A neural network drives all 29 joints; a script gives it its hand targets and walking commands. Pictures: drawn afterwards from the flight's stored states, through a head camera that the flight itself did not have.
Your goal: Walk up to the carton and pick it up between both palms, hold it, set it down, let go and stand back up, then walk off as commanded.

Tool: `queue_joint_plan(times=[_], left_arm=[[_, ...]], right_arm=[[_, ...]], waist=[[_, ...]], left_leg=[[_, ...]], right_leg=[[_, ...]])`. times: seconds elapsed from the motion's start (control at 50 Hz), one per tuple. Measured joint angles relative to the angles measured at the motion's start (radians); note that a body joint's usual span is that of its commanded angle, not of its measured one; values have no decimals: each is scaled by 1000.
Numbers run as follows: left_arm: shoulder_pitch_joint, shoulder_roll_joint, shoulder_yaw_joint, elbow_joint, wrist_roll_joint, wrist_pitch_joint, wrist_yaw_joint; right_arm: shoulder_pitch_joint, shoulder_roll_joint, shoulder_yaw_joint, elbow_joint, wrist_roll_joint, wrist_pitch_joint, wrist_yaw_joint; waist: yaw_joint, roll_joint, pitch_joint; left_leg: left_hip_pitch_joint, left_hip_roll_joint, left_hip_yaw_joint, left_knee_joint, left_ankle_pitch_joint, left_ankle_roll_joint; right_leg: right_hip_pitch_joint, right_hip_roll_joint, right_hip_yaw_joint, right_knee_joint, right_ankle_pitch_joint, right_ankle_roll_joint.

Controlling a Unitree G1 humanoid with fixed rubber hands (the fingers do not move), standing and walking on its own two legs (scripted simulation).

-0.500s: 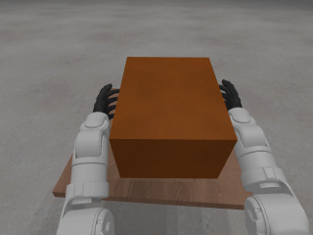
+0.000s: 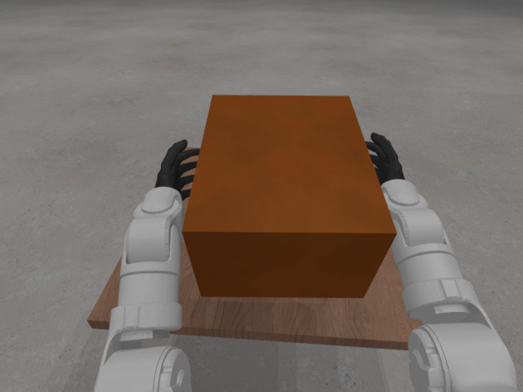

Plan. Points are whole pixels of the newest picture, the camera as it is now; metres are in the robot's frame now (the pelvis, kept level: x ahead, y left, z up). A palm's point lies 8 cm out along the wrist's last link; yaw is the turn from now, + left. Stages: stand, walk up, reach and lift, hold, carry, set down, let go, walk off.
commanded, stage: hold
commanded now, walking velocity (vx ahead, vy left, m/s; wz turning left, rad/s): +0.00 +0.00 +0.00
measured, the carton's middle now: (281, 187) +0.39 +0.00 +0.18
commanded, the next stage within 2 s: none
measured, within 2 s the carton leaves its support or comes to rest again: neither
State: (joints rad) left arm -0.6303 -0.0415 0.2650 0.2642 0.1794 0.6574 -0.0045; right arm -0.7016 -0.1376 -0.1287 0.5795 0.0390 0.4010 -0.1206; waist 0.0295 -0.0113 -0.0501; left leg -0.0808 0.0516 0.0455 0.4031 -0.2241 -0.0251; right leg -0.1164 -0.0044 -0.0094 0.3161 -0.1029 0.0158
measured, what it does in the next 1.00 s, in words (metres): stands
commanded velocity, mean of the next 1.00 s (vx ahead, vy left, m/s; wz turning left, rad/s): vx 0.00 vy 0.00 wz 0.00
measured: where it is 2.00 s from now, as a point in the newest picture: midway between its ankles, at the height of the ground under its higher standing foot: outside the picture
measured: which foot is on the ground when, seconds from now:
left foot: down 0.00-1.00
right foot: down 0.00-1.00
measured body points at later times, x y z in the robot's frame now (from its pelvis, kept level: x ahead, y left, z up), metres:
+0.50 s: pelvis +0.00 +0.00 +0.00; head -0.06 +0.01 +0.45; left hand +0.37 +0.17 +0.19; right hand +0.40 -0.16 +0.20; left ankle +0.00 +0.13 -0.75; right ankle +0.05 -0.13 -0.75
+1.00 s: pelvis +0.00 +0.00 +0.00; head -0.06 +0.01 +0.45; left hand +0.36 +0.17 +0.19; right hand +0.40 -0.16 +0.20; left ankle +0.00 +0.13 -0.75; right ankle +0.05 -0.13 -0.75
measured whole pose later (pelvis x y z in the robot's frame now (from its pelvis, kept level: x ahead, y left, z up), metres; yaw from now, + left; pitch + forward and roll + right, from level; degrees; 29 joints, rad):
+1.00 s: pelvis +0.00 +0.00 +0.00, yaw +0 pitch -6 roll -1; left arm -0.63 -0.04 0.27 0.26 0.18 0.66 0.00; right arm -0.70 -0.14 -0.13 0.58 0.04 0.40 -0.12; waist 0.03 -0.01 -0.05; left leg -0.08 0.05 0.05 0.40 -0.22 -0.02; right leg -0.12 0.00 -0.01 0.32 -0.10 0.02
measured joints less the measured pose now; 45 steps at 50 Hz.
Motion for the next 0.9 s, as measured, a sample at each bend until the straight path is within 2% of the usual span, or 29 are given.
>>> queue_joint_plan(times=[0.9], left_arm=[[0, 0, 0, 0, 0, 0, 0]], right_arm=[[0, 0, 0, 0, 0, 0, 0]], waist=[[0, 0, 0]], left_leg=[[0, 0, 0, 0, 0, 0]], right_leg=[[0, 0, 0, 0, 0, 0]])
